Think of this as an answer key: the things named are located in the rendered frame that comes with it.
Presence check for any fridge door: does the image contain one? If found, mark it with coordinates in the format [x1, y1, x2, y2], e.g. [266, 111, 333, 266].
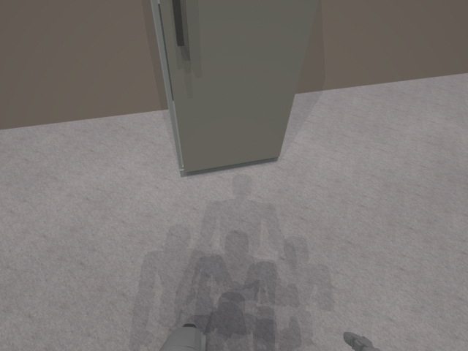
[159, 0, 319, 173]

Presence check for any left robot shin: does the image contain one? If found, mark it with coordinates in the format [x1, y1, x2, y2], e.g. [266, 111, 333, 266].
[183, 322, 197, 328]

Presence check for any left robot thigh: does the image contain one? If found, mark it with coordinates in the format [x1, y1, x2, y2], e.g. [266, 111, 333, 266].
[159, 327, 206, 351]

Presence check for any right robot hand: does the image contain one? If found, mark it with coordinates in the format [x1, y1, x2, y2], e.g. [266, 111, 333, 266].
[344, 332, 381, 351]

